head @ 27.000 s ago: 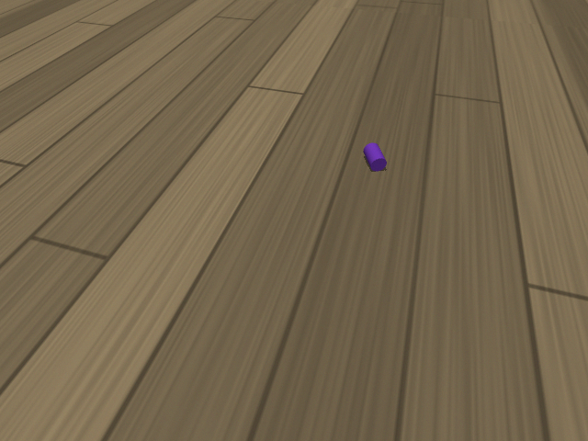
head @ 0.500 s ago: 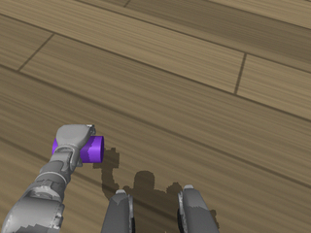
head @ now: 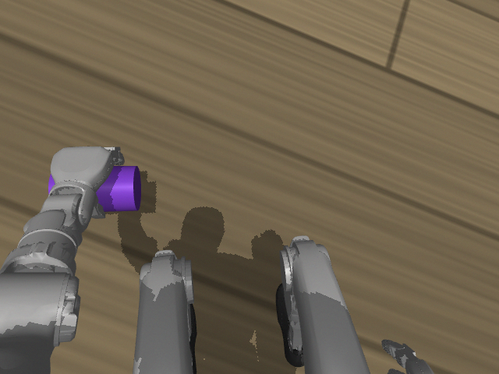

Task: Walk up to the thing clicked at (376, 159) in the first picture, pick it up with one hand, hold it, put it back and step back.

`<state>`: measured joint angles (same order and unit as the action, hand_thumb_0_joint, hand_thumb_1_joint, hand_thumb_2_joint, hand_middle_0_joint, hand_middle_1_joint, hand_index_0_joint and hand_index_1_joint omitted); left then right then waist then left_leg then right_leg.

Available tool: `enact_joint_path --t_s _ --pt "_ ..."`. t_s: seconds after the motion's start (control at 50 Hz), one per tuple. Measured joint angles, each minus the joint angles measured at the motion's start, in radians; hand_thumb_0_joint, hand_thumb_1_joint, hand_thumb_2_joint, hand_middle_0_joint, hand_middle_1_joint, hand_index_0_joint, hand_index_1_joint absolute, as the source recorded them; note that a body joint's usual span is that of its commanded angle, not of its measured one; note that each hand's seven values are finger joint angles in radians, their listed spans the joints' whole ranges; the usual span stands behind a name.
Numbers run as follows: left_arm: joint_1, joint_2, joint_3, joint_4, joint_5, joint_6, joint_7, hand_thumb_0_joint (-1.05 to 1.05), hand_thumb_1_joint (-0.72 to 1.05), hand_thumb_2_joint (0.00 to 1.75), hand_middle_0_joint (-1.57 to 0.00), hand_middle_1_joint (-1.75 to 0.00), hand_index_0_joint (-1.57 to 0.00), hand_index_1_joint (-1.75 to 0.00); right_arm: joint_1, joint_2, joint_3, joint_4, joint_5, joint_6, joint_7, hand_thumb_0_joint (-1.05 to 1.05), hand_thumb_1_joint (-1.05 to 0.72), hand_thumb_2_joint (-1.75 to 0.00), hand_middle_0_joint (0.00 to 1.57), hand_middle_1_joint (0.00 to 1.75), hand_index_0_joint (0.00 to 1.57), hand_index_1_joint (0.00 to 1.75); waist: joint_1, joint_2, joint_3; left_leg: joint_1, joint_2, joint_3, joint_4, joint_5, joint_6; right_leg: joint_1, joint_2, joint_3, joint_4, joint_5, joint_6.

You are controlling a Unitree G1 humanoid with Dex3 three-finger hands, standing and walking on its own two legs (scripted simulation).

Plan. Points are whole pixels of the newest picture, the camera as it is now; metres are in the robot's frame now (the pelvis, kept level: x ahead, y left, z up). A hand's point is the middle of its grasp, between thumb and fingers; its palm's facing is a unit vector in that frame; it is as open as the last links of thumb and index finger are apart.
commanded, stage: crouch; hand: left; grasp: from above
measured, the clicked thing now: (99, 188) +0.44 +0.26 -0.20
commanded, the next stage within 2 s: lower in 0.76 s
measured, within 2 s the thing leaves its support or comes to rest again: neither
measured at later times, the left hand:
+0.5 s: hand (108, 186) +0.45 +0.25 -0.24, palm faces -0.48 -0.02 -0.88, open 11.0 cm
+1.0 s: hand (112, 187) +0.46 +0.26 -0.28, palm faces -0.49 -0.02 -0.87, open 10.9 cm
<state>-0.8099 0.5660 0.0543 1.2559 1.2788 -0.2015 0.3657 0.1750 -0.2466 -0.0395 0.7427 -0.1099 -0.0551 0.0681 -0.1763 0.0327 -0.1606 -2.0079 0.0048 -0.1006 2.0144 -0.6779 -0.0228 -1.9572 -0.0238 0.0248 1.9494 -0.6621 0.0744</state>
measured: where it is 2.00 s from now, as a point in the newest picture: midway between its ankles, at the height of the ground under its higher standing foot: (239, 347)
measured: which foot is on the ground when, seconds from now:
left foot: down 0.00-1.00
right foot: down 0.00-1.00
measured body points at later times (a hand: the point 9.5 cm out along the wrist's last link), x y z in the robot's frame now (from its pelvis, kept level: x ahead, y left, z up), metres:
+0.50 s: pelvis -0.01 +0.00 -0.07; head +0.24 +0.04 +0.31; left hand +0.48 +0.25 -0.19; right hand +0.02 -0.29 -0.17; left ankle +0.07 +0.13 -0.42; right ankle +0.08 -0.16 -0.42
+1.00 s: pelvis -0.01 +0.00 -0.10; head +0.24 +0.06 +0.26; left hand +0.48 +0.26 -0.23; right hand +0.01 -0.27 -0.20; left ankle +0.07 +0.13 -0.42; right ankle +0.08 -0.16 -0.42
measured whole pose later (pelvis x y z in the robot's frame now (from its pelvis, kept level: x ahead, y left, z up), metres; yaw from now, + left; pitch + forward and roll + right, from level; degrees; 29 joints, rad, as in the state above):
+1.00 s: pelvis -0.01 +0.00 -0.10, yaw -3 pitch +36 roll -8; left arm -1.01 0.74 0.09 1.49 1.33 -0.24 0.39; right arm 0.17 -0.27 0.05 0.73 -0.14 -0.05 0.14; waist -0.27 0.00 -0.05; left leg -2.30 -0.01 -0.15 2.35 -0.68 -0.02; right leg -2.22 0.01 0.02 2.25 -0.67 0.07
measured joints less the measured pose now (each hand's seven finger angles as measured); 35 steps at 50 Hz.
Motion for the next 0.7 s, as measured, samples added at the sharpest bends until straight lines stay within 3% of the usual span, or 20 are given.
enact_joint_path --t_s 0.38,0.7 --pt "-0.093 0.093 0.038 0.081 0.007 -0.008 -0.017 0.00 -0.10 0.45 -0.68 -0.44 -0.69 -0.45 0.010 -0.025 0.023 -0.022 -0.013 0.013 0.047 0.00 -0.91 -0.90 0.21 0.30 0.20 0.30 -0.044 -0.016 0.060 -0.145 -0.003 -0.031 0.173 -0.021 -0.013 -0.141 0.019 -0.008 0.163 -0.015 0.006" --pt "-0.147 0.142 0.056 0.159 0.044 -0.052 0.003 0.00 -0.09 0.44 -0.68 -0.44 -0.69 -0.46 0.016 -0.019 0.055 -0.002 -0.027 0.018 0.063 0.00 -0.92 -0.90 0.21 0.30 0.20 0.30 -0.072 -0.024 0.096 -0.242 -0.012 -0.040 0.277 -0.006 -0.009 -0.230 0.029 -0.003 0.258 -0.001 0.005"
